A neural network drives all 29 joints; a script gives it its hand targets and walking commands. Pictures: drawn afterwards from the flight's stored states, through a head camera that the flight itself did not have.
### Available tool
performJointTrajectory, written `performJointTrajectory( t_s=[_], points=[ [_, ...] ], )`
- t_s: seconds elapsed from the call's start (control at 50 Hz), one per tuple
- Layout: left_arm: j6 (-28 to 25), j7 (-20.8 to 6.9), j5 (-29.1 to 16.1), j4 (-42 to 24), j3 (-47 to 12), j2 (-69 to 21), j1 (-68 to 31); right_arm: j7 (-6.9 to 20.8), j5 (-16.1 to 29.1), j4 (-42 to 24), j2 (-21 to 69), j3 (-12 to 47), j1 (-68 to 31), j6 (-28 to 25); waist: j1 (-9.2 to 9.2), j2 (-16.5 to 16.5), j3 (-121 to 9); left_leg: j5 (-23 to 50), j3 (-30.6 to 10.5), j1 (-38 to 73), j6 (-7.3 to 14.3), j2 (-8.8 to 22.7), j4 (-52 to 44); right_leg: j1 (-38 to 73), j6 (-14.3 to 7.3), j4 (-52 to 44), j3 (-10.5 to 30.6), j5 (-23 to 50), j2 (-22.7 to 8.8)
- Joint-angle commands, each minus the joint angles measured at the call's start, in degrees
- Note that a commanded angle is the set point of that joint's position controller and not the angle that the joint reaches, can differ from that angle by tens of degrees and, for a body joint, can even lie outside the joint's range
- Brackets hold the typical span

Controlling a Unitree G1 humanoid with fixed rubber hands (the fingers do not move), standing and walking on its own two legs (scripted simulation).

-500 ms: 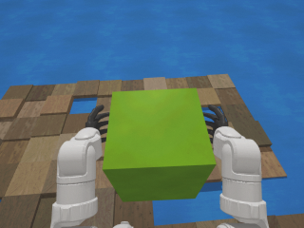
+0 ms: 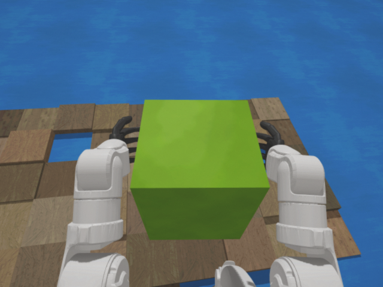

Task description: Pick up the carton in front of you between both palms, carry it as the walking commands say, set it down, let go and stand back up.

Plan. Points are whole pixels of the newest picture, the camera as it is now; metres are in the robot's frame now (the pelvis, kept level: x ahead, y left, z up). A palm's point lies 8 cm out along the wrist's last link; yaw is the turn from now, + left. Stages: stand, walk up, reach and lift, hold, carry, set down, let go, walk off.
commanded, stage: carry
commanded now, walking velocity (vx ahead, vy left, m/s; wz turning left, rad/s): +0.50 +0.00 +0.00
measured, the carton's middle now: (195, 174) +0.36 -0.01 +0.02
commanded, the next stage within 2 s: none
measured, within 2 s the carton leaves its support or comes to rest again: neither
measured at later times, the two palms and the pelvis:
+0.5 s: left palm (134, 45) +0.70 +0.16 +0.11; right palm (241, 50) +0.72 -0.14 +0.10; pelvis +0.35 -0.01 +0.00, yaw +2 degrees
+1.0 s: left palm (141, 10) +0.96 +0.17 +0.09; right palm (227, 17) +0.95 -0.13 +0.09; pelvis +0.68 +0.02 +0.01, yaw -1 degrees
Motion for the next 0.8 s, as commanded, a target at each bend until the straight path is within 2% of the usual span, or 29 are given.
performJointTrajectory(
  t_s=[0.0, 0.04, 0.08, 0.1, 0.12, 0.14, 0.16, 0.18, 0.2, 0.22, 0.24, 0.26, 0.28, 0.32, 0.38, 0.42, 0.48, 0.54, 0.58, 0.6, 0.62, 0.64, 0.66, 0.68, 0.7, 0.72, 0.74, 0.76, 0.78],
  points=[
    [-1.83, -10.24, -24.21, -9.14, -41.04, -62.3, -41.67, 14.39, 25.7, -12.72, 59.31, 37.82, -43.21, -0.33, -2.88, 7.63, -27.12, 39.16, -9.47, 29.12, 4.24, 11.85, -0.88, -7.03, -0.16, -7.03, -2.19, 6.75, 0.87],
    [-0.92, -10.63, -24.11, -8.39, -41.32, -59.79, -41.03, 14.07, 24.76, -11.88, 56.6, 38.43, -41.51, 0.48, -3.78, 5.38, -24.07, 43.42, -7.3, 29.09, 3.7, 9.27, -0.38, -5.36, -0.55, -16.4, -5.42, 10.44, 3.55],
    [0.29, -11.18, -23.66, -6.97, -40.75, -57.29, -40.44, 13.83, 24.19, -10.82, 54.42, 38.41, -41.28, 1.21, -4.19, 6.23, -22.47, 48.51, -4.89, 27.06, 2.44, 7.86, -0.1, 2.31, -1.88, -28.57, -9.19, 16.38, 6.22],
    [0.91, -11.44, -23.56, -6.21, -40.18, -56.06, -40.94, 13.73, 24.18, -10.27, 53.71, 38.23, -41.75, 1.58, -3.4, 8.52, -23.04, 53.56, -4.63, 24.33, 1.43, 8.25, 0.82, 9.95, -2.96, -31.55, -9.99, 18.79, 7.72],
    [1.43, -11.64, -23.46, -5.15, -39.31, -54.88, -40.61, 13.71, 24.31, -9.97, 53.17, 38.09, -42.84, 2.03, -1.18, 10.94, -24.93, 58.33, -3.73, 21.69, 0.03, 8.5, 5.59, 18.97, -3.64, -32.25, -11.08, 18.31, 8.96],
    [1.77, -11.8, -23.25, -4.23, -38.31, -54.26, -40.96, 13.79, 24.64, -9.12, 52.97, 37.9, -43.93, 2.56, 2.36, 10.4, -28.95, 58.44, -0.72, 17.74, -2.17, 7.96, 15.34, 31.36, -4.66, -34.63, -10.89, 20.71, 8.32],
    [2.11, -12.06, -23.11, -3.6, -36.99, -53.18, -41.12, 13.89, 25.05, -8.53, 52.69, 37.83, -45.68, 2.94, 4.56, 6.02, -33.22, 41.74, -1.39, 7.4, -3.02, 6.34, 26.14, 45.16, -5.65, -32.41, -3.66, 22.97, 2.08],
    [2.33, -12.12, -22.0, -2.04, -35.5, -50.85, -42.66, 13.98, 25.57, -7.91, 54.55, 37.83, -47.63, 3.65, 5.01, -8.79, -41.8, 4.66, -5.7, -13.19, -5.26, 0.67, 45.24, 67.18, -16.2, -25.2, 21.1, 37.27, -16.85],
    [2.48, -12.16, -22.24, 0.99, -34.28, -51.97, -39.1, 14.01, 25.28, -6.62, 53.98, 36.51, -46.6, 4.37, 7.33, -15.39, -45.17, -15.98, -10.01, -24.91, -5.37, -5.28, 60.61, 71.93, -21.97, -31.02, 34.14, 27.93, -19.53],
    [2.44, -12.41, -23.0, 0.07, -34.39, -53.77, -39.4, 13.92, 25.16, -6.15, 55.53, 36.68, -48.28, 4.38, 6.54, -11.5, -42.23, -13.83, -12.63, -31.32, -3.66, -1.47, 62.92, 69.96, -19.93, -31.49, 29.76, 23.32, -16.77],
    [2.44, -12.75, -24.23, -1.37, -35.28, -56.65, -42.3, 13.77, 24.86, -6.23, 56.88, 36.06, -49.99, 4.28, 6.27, -5.75, -39.03, -10.92, -12.67, -33.04, -2.8, 0.46, 58.83, 65.34, -16.78, -32.31, 24.84, 23.59, -14.96],
    [2.42, -13.24, -25.31, -2.42, -35.79, -59.28, -45.04, 13.51, 24.42, -6.08, 58.06, 35.48, -50.67, 4.23, 5.08, -2.87, -35.22, -9.36, -11.53, -32.53, -2.58, 1.73, 55.39, 59.46, -14.52, -33.52, 20.63, 24.19, -14.0],
    [2.36, -13.73, -26.38, -2.83, -36.13, -61.34, -46.85, 13.27, 23.53, -5.62, 59.02, 35.04, -49.87, 4.21, 4.47, -2.39, -34.16, -7.87, -11.42, -30.58, -2.64, 2.71, 51.89, 54.93, -13.07, -34.82, 18.33, 20.53, -12.84],
    [1.97, -14.53, -27.56, -3.9, -36.65, -63.61, -48.62, 12.87, 22.35, -4.85, 61.09, 34.6, -48.45, 3.68, 4.21, -3.34, -33.1, -6.85, -9.79, -29.87, -3.12, 3.29, 48.46, 51.36, -12.32, -36.41, 15.69, 17.04, -11.74],
    [1.41, -15.47, -27.78, -3.79, -37.13, -65.11, -47.86, 12.26, 20.67, -4.03, 62.38, 35.11, -45.6, 2.54, 3.84, -3.98, -31.08, -7.18, -7.66, -32.07, -4.33, 4.05, 39.14, 49.16, -13.22, -37.64, 11.74, 19.85, -11.33],
    [1.04, -16.1, -26.96, -2.52, -37.09, -65.44, -44.9, 12.04, 19.53, -3.47, 63.07, 35.69, -42.88, 1.84, 3.92, -5.51, -29.6, -3.14, -5.74, -31.93, -4.89, 4.22, 31.66, 48.83, -12.31, -37.56, 8.16, 24.68, -9.99],
    [0.47, -16.87, -25.49, -2.0, -37.41, -65.65, -39.22, 12.31, 18.72, -4.0, 64.08, 37.24, -38.41, 1.11, 4.19, -7.74, -27.25, 7.26, -2.5, -28.55, -4.99, 2.99, 20.42, 49.36, -9.44, -37.26, 3.62, 32.17, -7.89],
    [0.19, -17.1, -23.57, -3.88, -38.02, -65.12, -32.52, 13.14, 18.79, -6.9, 64.75, 38.81, -33.67, 1.1, 4.6, -8.01, -24.66, 14.49, 0.49, -22.61, -4.76, 0.8, 7.47, 50.79, -6.73, -37.14, -0.1, 36.49, -6.53],
    [0.15, -17.04, -21.92, -4.93, -38.53, -64.5, -26.43, 14.0, 18.82, -8.41, 64.67, 39.72, -29.13, 1.42, 3.55, -8.65, -25.02, 17.0, 2.48, -13.7, -4.22, -0.58, 0.3, 50.82, -4.63, -33.56, -1.66, 42.78, -6.54],
    [0.18, -17.09, -21.45, -5.61, -39.13, -64.37, -23.96, 14.48, 18.72, -8.52, 64.72, 40.12, -26.23, 1.45, 2.57, -7.68, -26.85, 18.45, 4.45, -4.43, -4.18, -1.82, -4.12, 48.66, -2.86, -27.39, -4.25, 43.15, -5.38],
    [0.1, -17.25, -21.01, -6.43, -39.89, -64.0, -21.61, 15.01, 18.73, -8.77, 64.68, 40.66, -23.7, 1.39, 1.93, -5.91, -29.5, 17.69, 3.26, 7.29, -3.85, 0.3, -2.99, 42.0, -1.19, -20.35, -5.3, 35.85, -4.28],
    [0.1, -17.55, -20.87, -7.2, -40.96, -63.36, -19.92, 15.56, 18.76, -9.03, 64.29, 40.93, -20.94, 1.43, 0.9, 0.62, -33.46, 17.63, -10.62, 19.09, -2.33, 12.12, 0.03, 31.61, 0.55, -9.33, -4.34, 14.95, -3.11],
    [0.55, -17.57, -20.84, -8.59, -41.97, -65.06, -18.93, 15.72, 17.08, -8.85, 62.22, 40.35, -19.7, 0.92, 1.17, 16.35, -38.13, 16.7, -33.66, 34.85, 8.11, 24.93, -0.51, 11.32, 2.19, 4.73, -1.31, -9.12, 3.39],
    [0.39, -17.67, -20.97, -9.35, -42.77, -64.08, -17.87, 16.01, 17.86, -9.29, 63.73, 41.13, -16.35, 0.69, 0.65, 16.36, -35.49, 14.81, -37.74, 33.66, 9.56, 24.53, -4.5, 2.87, 1.24, 12.37, 2.53, -17.72, 5.07],
    [-0.21, -17.79, -21.31, -10.75, -43.66, -65.44, -17.64, 16.26, 18.26, -12.65, 64.11, 42.19, -16.15, 0.3, 0.51, 12.83, -32.67, 18.05, -32.2, 31.09, 8.12, 22.42, -4.6, 0.02, 0.02, 13.85, 3.77, -16.55, 2.89],
    [-0.92, -17.8, -21.55, -12.31, -44.47, -65.99, -16.95, 16.46, 18.88, -15.34, 65.02, 43.6, -16.65, -0.07, 0.51, 6.15, -31.24, 21.7, -27.54, 27.65, 6.49, 21.41, -4.92, 0.55, -0.2, 11.59, 4.39, -12.65, 0.7],
    [-1.54, -17.73, -21.67, -13.77, -45.24, -66.32, -15.77, 16.63, 19.54, -17.95, 65.55, 44.9, -17.2, -0.52, 0.66, 3.51, -29.11, 23.19, -23.3, 22.99, 4.99, 20.46, -6.4, 2.17, -0.02, 7.61, 4.34, -9.71, -1.23],
    [-2.09, -17.58, -21.6, -14.96, -46.15, -66.4, -14.3, 16.79, 19.98, -19.72, 65.51, 46.03, -16.72, -0.97, 0.92, 3.85, -28.68, 20.73, -19.93, 19.73, 3.6, 19.21, -7.99, 4.68, 0.3, 3.17, 4.05, -7.93, -2.09],
    [-2.65, -17.37, -21.18, -15.81, -46.97, -66.01, -12.48, 16.96, 20.24, -20.87, 65.03, 46.96, -15.34, -1.36, 0.98, 4.96, -28.45, 20.16, -17.07, 18.13, 3.18, 18.12, -8.84, 6.55, 0.7, 0.17, 2.7, -7.32, -1.53]
  ],
)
